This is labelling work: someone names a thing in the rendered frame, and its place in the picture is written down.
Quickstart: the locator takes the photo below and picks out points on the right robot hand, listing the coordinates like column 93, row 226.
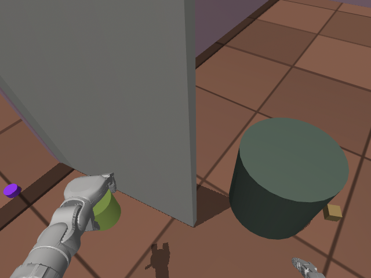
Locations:
column 307, row 269

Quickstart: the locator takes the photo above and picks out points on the left robot hand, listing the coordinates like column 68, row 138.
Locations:
column 93, row 189

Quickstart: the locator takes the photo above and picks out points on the left robot arm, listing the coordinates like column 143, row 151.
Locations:
column 51, row 255

